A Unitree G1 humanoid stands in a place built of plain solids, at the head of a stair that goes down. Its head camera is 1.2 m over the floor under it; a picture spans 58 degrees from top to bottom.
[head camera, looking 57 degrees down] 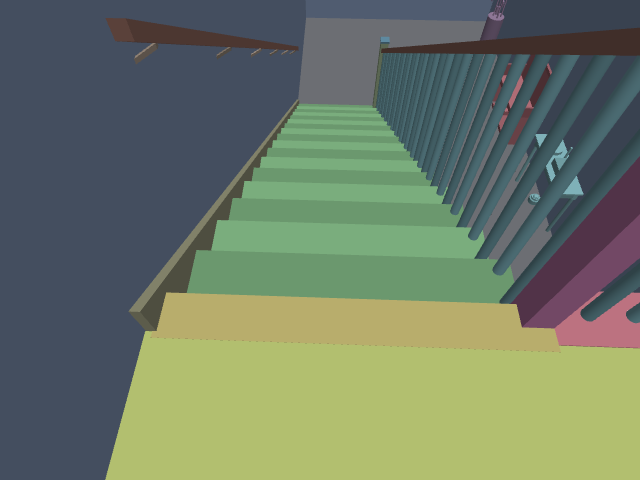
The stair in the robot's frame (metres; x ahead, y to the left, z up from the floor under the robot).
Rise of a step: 0.17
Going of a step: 0.26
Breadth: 1.16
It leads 2 degrees to the right of straight ahead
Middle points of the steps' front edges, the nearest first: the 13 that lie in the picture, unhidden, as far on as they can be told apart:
0.57 -0.06 0.00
0.83 -0.12 -0.18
1.09 -0.13 -0.35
1.35 -0.14 -0.52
1.61 -0.15 -0.70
1.88 -0.16 -0.87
2.14 -0.17 -1.04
2.40 -0.17 -1.22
2.66 -0.18 -1.39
2.92 -0.19 -1.56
3.18 -0.20 -1.74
3.45 -0.21 -1.91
3.71 -0.22 -2.09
